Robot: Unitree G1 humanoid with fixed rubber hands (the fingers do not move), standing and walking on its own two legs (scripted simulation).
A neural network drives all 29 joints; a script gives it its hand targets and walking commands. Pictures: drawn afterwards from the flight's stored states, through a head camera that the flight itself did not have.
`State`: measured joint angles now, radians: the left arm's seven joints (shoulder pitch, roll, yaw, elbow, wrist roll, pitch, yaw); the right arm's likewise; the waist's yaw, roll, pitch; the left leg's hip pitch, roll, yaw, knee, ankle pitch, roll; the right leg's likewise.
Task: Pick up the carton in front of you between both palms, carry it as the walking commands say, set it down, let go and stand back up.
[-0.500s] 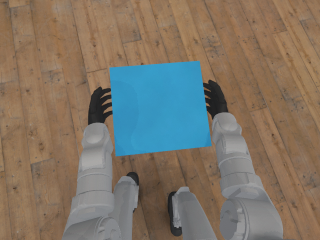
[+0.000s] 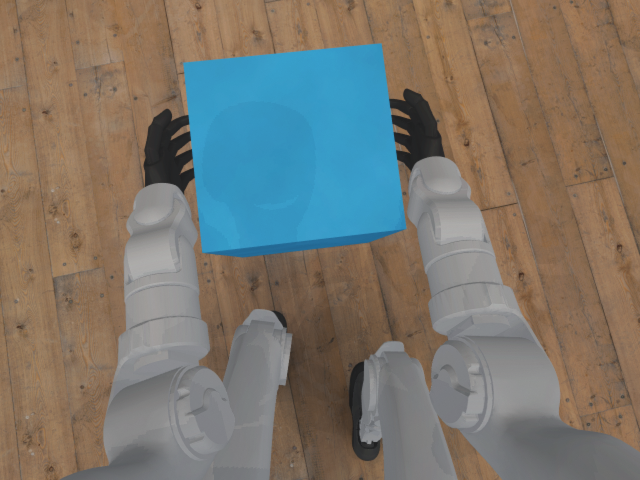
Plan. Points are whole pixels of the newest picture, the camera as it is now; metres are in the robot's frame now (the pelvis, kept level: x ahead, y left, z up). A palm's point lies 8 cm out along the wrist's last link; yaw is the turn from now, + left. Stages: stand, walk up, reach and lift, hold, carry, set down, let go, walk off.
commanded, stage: set down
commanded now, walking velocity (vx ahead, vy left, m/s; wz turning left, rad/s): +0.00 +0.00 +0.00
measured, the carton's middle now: (297, 173) +0.48 +0.10 -0.17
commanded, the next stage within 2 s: none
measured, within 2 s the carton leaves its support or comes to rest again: rests again in 1.96 s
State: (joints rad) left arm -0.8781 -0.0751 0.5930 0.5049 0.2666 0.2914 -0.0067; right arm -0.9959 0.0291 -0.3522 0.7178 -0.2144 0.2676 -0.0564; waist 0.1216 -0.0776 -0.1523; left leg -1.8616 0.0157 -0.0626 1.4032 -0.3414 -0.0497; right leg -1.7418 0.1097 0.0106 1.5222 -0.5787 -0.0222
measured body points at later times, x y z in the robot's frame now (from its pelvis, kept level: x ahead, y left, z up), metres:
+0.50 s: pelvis -0.03 +0.01 -0.11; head +0.32 +0.06 +0.17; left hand +0.45 +0.27 -0.25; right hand +0.56 -0.01 -0.24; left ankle +0.12 +0.14 -0.54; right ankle +0.03 -0.10 -0.54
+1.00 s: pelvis -0.03 +0.00 -0.16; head +0.36 +0.03 +0.05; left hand +0.47 +0.30 -0.33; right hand +0.58 +0.01 -0.35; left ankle +0.12 +0.14 -0.54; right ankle +0.03 -0.10 -0.54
